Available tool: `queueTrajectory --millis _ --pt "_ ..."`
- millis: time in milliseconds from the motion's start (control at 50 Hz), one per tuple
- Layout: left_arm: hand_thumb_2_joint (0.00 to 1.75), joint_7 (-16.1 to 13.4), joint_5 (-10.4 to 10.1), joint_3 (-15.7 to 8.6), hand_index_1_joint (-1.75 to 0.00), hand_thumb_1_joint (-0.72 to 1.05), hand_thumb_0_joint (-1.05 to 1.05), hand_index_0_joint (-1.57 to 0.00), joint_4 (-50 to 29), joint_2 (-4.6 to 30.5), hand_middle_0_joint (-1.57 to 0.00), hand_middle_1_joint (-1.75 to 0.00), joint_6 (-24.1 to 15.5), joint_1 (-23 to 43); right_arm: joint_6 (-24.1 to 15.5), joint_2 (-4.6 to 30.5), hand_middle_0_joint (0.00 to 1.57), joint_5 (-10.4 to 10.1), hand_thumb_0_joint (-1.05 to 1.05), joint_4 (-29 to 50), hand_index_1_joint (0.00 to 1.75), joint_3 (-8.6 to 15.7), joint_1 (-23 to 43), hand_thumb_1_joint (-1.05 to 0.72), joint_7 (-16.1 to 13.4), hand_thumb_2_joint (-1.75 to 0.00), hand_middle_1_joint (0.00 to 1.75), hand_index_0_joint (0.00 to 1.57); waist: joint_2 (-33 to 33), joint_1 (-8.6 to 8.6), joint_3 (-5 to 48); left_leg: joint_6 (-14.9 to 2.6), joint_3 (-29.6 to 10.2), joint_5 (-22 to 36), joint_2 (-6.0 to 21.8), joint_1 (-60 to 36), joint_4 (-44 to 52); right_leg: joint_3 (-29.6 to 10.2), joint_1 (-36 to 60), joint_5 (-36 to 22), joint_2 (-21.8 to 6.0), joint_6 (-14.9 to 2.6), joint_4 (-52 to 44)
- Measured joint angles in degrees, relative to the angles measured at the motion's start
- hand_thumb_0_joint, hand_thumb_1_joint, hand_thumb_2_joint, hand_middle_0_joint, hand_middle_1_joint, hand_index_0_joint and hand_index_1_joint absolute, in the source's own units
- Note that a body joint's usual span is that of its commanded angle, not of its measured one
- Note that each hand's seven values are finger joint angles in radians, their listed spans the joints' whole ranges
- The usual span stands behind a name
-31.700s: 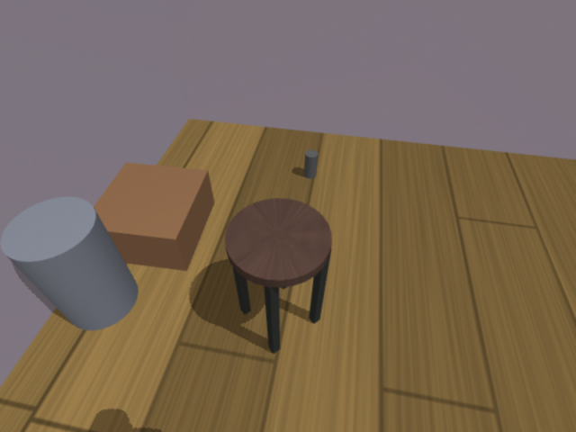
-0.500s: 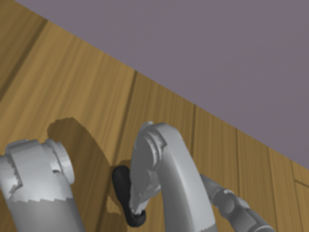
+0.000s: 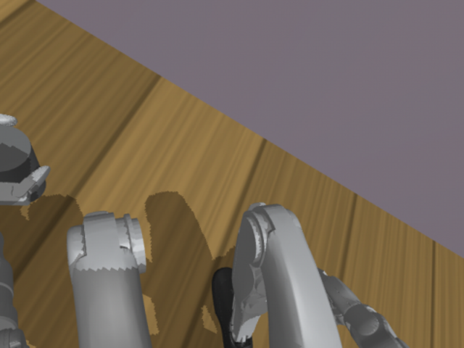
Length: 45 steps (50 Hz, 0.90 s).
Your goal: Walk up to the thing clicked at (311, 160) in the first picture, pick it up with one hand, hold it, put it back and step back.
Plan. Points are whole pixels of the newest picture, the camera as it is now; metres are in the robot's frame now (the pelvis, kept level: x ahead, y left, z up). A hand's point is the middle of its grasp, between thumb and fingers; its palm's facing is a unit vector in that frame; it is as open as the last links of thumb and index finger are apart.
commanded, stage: settle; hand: left
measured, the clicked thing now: (12, 169) +0.39 +0.32 -0.10
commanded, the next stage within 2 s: lift in 1.14 s
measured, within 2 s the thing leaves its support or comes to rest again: neither
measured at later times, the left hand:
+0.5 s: hand out of the picture +0.40 +0.31 +0.01, palm faces +0.34 -0.94 -0.03, open 9.7 cm
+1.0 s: hand out of the picture +0.39 +0.30 +0.05, palm faces +0.33 -0.94 -0.04, open 9.8 cm
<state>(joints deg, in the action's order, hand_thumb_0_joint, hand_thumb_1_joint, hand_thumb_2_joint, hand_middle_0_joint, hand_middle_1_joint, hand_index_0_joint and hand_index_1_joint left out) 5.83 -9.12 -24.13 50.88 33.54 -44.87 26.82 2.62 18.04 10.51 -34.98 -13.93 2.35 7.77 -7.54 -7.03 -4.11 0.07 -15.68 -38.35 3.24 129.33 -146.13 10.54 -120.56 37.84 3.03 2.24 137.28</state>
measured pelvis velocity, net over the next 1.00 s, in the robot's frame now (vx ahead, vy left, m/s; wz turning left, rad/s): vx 0.01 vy -0.01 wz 0.12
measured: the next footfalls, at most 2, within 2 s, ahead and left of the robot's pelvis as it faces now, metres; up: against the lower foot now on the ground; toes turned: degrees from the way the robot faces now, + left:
none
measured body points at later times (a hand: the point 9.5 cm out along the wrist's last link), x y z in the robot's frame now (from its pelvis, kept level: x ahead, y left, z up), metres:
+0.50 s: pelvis +0.02 -0.01 +0.04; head +0.21 +0.07 +0.43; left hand +0.37 +0.36 +0.01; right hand +0.21 -0.25 -0.08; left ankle +0.09 +0.13 -0.27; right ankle +0.12 -0.12 -0.27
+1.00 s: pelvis +0.01 -0.01 +0.07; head +0.20 +0.07 +0.47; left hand +0.36 +0.35 +0.05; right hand +0.20 -0.25 -0.05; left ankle +0.09 +0.13 -0.27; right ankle +0.12 -0.12 -0.27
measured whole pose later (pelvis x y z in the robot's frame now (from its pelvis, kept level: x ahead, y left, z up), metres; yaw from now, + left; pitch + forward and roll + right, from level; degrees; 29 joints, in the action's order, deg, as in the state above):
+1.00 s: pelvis +0.01 -0.01 +0.07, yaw +7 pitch +31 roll -5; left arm 12.9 -10.0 -25.4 44.7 23.0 -33.9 28.5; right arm 1.5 15.6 3.6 -38.7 -1.9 -3.4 3.0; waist -1.4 -4.0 6.5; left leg 0.8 -6.7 -38.3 3.6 123.5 -130.7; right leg 4.1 -118.9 40.2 0.7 0.3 128.3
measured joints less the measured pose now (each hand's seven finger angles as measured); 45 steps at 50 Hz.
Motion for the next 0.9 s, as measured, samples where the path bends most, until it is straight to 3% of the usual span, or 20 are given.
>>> queueTrajectory --millis 180,440,620,900 --pt "1.04 2.77 -1.48 -0.02 -1.02 -0.28 0.04 -0.69 -3.55 -3.72 -0.77 -1.04 4.73 -0.98 0.91 -1.35 0.21 -3.3 0.0 -1.31 0.3 3.71 -2.1 -0.88 -1.25 -0.89 0.3 0.21 3.02 1.49 3.88 0.42 3.11 0.04 0.05 -0.17 4.04 -2.18 -1.23 1.01 -1.08 -0.79 -1.56" --pt "1.05 7.31 -3.16 -1.64 -1.01 -0.28 0.04 -0.7 -5.31 -7.11 -0.77 -1.03 7.9 1.1 0.42 -1.34 0.21 -5.61 0.01 -2.96 0.3 8.27 -3.52 -0.89 -3.09 -0.89 0.3 0.2 5.3 2.48 7.02 1.35 5.91 -0.96 0.22 -1.48 8.24 -4.24 -1.84 2.77 -1.84 -2.0 -3.19" --pt "1.05 7.88 -2.4 -2.14 -1.01 -0.29 0.04 -0.7 -7.37 -8.97 -0.77 -1.03 10.34 1.19 0.08 -1.3 0.21 -6.34 0.01 -3.17 0.3 10.67 -4.21 -0.89 -3.95 -0.9 0.3 0.2 5.79 2.88 8.37 1.37 7.03 -0.99 0.42 -3.0 10.87 -5.03 -0.89 2.94 -1.94 -2.22 -5.12" --pt "1.07 7.05 -0.93 -1.46 -1.02 -0.3 0.04 -0.7 -7.16 -10.21 -0.78 -1.04 11.14 1.26 -0.82 -2.18 0.21 -6.71 0.01 -3.46 0.3 11.94 -5.17 -0.9 -4.71 -0.9 0.3 0.2 5.95 3.14 9.84 0.88 8.51 -0.01 0.43 -5.25 14.43 -6.09 1.09 2.25 -2.2 -2.0 -8.13"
